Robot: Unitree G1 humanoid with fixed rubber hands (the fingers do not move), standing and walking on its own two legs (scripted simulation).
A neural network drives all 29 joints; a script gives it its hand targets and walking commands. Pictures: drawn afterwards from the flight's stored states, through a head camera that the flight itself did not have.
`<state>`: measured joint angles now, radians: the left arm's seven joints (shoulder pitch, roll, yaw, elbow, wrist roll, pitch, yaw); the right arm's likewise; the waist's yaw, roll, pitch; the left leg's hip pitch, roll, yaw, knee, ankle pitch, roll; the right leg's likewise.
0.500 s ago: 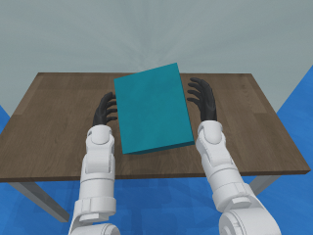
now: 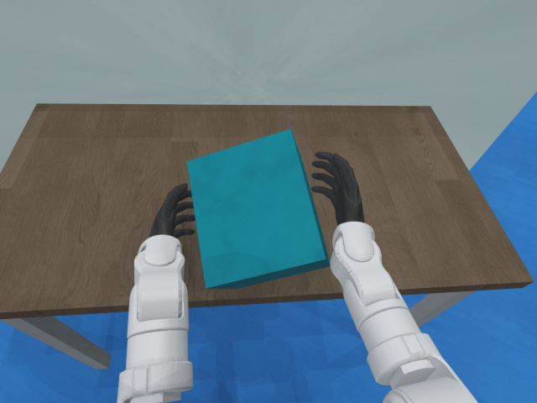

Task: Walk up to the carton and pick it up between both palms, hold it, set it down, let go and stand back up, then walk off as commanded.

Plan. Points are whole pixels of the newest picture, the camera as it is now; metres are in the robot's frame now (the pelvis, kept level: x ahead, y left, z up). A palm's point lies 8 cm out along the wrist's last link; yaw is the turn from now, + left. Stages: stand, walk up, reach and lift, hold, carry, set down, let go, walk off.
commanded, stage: set down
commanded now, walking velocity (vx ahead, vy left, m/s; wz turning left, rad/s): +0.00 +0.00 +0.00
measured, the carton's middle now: (261, 215) +0.39 +0.01 +0.01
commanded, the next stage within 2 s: none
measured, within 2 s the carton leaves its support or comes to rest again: neither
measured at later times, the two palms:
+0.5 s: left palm (204, 247) +0.33 +0.10 +0.02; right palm (384, 222) +0.32 -0.15 +0.10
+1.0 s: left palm (193, 211) +0.39 +0.11 +0.03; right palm (366, 221) +0.34 -0.15 +0.06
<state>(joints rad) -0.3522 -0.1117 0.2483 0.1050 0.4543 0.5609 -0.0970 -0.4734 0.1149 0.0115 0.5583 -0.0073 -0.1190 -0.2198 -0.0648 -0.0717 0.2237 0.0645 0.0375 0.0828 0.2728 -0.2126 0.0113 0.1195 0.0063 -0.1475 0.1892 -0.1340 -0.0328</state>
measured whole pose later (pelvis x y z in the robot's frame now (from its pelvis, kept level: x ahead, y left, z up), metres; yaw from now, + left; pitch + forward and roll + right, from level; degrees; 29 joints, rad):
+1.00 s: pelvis -0.02 +0.01 +0.00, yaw -3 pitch +2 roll -1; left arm -0.73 -0.08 0.48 0.87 0.43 0.01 -0.03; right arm -0.63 0.22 -0.51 0.81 -0.38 -0.23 -0.17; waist -0.04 -0.08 0.07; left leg -0.15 0.01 0.10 0.30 -0.18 0.03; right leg -0.13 -0.03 -0.08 0.25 -0.15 0.02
